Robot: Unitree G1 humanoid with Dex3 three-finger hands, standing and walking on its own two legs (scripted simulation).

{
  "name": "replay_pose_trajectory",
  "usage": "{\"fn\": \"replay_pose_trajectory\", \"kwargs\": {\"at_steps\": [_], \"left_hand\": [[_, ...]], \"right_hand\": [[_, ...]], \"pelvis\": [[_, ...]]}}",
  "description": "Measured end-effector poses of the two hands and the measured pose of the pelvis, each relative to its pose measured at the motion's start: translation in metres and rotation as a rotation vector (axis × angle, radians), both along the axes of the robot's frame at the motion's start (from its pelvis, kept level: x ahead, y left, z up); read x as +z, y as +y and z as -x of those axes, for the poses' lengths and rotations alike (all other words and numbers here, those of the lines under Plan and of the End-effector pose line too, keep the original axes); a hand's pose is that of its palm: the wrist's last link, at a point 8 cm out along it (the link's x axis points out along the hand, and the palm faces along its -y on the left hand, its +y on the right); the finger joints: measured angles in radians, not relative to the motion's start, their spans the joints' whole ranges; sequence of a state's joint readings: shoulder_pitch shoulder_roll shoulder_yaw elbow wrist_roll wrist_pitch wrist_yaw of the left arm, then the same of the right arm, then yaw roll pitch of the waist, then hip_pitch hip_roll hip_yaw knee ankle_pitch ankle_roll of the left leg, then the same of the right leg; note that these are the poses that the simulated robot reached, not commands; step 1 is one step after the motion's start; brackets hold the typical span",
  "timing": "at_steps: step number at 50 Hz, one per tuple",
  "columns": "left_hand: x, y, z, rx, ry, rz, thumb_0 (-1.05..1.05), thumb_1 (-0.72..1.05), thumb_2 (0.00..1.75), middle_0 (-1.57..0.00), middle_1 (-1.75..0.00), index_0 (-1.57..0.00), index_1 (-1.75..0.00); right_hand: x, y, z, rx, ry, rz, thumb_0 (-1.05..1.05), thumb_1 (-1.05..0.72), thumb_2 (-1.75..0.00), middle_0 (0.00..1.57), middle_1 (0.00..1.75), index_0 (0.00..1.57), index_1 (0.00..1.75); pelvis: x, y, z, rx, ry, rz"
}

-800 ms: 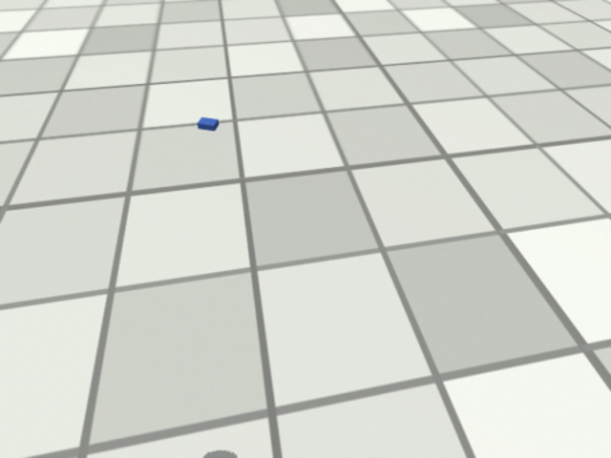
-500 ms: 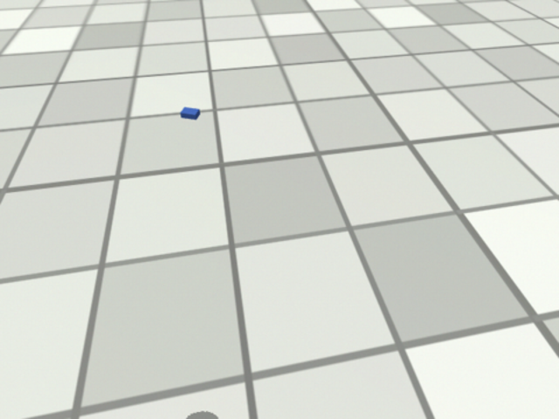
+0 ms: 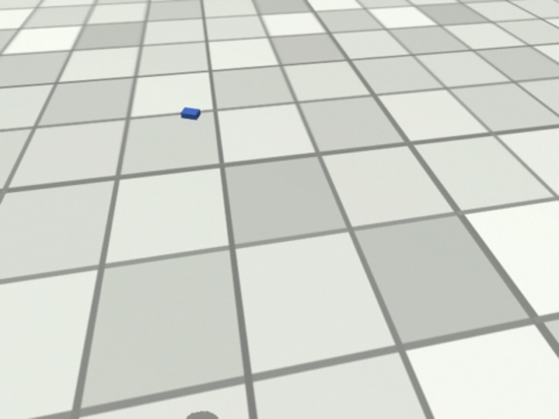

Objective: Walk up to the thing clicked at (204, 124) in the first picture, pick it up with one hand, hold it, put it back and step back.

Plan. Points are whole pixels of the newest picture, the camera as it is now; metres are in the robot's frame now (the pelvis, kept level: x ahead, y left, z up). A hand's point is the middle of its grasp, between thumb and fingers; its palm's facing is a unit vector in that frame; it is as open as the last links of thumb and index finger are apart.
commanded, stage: stand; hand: left
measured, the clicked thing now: (190, 113) +1.99 +0.56 -0.76
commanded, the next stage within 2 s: walk up in 0.32 s
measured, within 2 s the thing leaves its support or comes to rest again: neither
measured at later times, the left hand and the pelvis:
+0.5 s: hand out of the picture +0.06 +0.30 -0.15, palm faces -0.03 -0.92 -0.38, open 7.4 cm; pelvis +0.02 +0.02 -0.01, yaw -1 degrees
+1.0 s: hand (96, 291) +0.38 +0.36 -0.13, palm faces -0.13 -0.87 -0.48, open 7.4 cm; pelvis +0.23 +0.08 -0.04, yaw -6 degrees
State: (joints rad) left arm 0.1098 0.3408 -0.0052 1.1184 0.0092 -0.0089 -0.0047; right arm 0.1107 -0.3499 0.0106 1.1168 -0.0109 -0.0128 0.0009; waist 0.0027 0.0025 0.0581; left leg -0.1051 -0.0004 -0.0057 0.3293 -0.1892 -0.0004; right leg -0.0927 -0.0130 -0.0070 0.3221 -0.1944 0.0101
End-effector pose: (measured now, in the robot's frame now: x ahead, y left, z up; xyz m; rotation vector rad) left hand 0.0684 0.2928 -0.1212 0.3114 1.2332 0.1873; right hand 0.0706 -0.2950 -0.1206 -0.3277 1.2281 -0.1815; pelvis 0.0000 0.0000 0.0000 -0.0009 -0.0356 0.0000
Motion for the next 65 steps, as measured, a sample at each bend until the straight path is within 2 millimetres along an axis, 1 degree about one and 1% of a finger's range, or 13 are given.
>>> {"fn": "replay_pose_trajectory", "kwargs": {"at_steps": [16,19,24,27,30,33,36,42,46,49,52,58,65], "left_hand": [[-0.001,0.002,0.000,-0.001,0.002,0.003,0.01,0.90,0.90,-0.21,-0.30,-0.20,-0.30],[0.001,0.007,0.001,-0.010,-0.016,0.009,0.01,0.90,0.90,-0.21,-0.30,-0.20,-0.30],[0.006,0.039,0.008,-0.010,-0.016,-0.043,0.00,0.90,0.90,-0.21,-0.30,-0.21,-0.30],[0.010,0.067,0.009,0.003,0.006,-0.076,0.01,0.90,0.90,-0.21,-0.30,-0.21,-0.30],[0.009,0.100,-0.002,0.009,0.024,-0.099,0.01,0.90,0.90,-0.21,-0.30,-0.21,-0.30],[-0.001,0.131,-0.027,-0.016,0.050,-0.126,0.01,0.90,0.90,-0.21,-0.30,-0.20,-0.30],[0.002,0.141,-0.068,-0.059,0.052,-0.133,0.01,0.90,0.90,-0.21,-0.30,-0.20,-0.30],[0.022,0.134,-0.178,-0.162,-0.074,-0.097,0.01,0.91,0.90,-0.20,-0.30,-0.20,-0.30],[0.032,0.120,-0.252,-0.219,-0.154,-0.102,0.01,0.90,0.90,-0.21,-0.30,-0.20,-0.30],[0.030,0.114,-0.298,-0.228,-0.229,-0.128,0.01,0.90,0.90,-0.21,-0.30,-0.20,-0.30],[0.030,0.111,-0.322,-0.203,-0.263,-0.131,0.00,0.90,0.90,-0.21,-0.30,-0.20,-0.30],[0.033,0.124,-0.341,-0.163,-0.187,-0.112,0.00,0.90,0.90,-0.21,-0.30,-0.21,-0.30],[0.013,0.175,-0.381,-0.132,-0.084,-0.097,0.01,0.90,0.90,-0.21,-0.30,-0.21,-0.31]], "right_hand": [[0.002,0.001,-0.003,-0.002,-0.008,0.004,0.00,-0.90,-0.89,0.20,0.30,0.20,0.30],[0.003,-0.003,-0.006,-0.006,-0.033,-0.014,0.00,-0.90,-0.89,0.20,0.30,0.20,0.30],[0.006,-0.012,-0.029,0.009,-0.070,0.010,0.01,-0.90,-0.89,0.20,0.30,0.20,0.30],[0.013,-0.006,-0.050,0.024,-0.090,0.023,0.01,-0.90,-0.89,0.20,0.30,0.20,0.30],[0.019,0.006,-0.073,0.032,-0.112,0.040,0.01,-0.90,-0.89,0.20,0.30,0.20,0.30],[0.016,0.019,-0.090,0.009,-0.160,0.071,0.01,-0.90,-0.89,0.20,0.30,0.20,0.30],[0.016,0.034,-0.088,-0.052,-0.167,0.058,0.00,-0.90,-0.89,0.20,0.30,0.20,0.30],[0.008,0.055,-0.081,-0.134,-0.071,0.013,0.00,-0.90,-0.89,0.20,0.30,0.20,0.30],[-0.012,0.056,-0.093,-0.173,-0.015,-0.019,0.01,-0.90,-0.89,0.20,0.30,0.20,0.30],[-0.036,0.052,-0.120,-0.171,0.013,-0.033,0.01,-0.90,-0.89,0.20,0.30,0.20,0.30],[-0.042,0.058,-0.163,-0.145,0.017,-0.049,0.01,-0.90,-0.89,0.20,0.30,0.20,0.30],[-0.019,0.075,-0.267,-0.078,-0.093,-0.064,0.01,-0.90,-0.89,0.20,0.30,0.20,0.30],[0.010,0.094,-0.377,-0.031,-0.147,0.000,0.01,-0.90,-0.89,0.20,0.30,0.20,0.30]], "pelvis": [[0.000,0.002,-0.001,-0.001,-0.001,0.001],[-0.002,0.004,-0.004,-0.013,0.016,0.003],[-0.010,0.018,-0.015,-0.019,0.037,0.019],[-0.010,0.034,-0.030,-0.019,0.035,0.023],[-0.014,0.053,-0.050,-0.015,0.032,0.014],[-0.026,0.074,-0.070,-0.039,0.028,-0.016],[-0.022,0.085,-0.092,-0.060,0.025,-0.018],[-0.011,0.092,-0.143,-0.092,0.009,-0.026],[-0.018,0.091,-0.185,-0.105,-0.003,-0.032],[-0.034,0.085,-0.219,-0.107,-0.008,-0.012],[-0.035,0.086,-0.245,-0.104,-0.011,0.015],[-0.019,0.102,-0.302,-0.108,-0.009,0.037],[-0.020,0.138,-0.382,-0.121,0.011,0.048]]}}
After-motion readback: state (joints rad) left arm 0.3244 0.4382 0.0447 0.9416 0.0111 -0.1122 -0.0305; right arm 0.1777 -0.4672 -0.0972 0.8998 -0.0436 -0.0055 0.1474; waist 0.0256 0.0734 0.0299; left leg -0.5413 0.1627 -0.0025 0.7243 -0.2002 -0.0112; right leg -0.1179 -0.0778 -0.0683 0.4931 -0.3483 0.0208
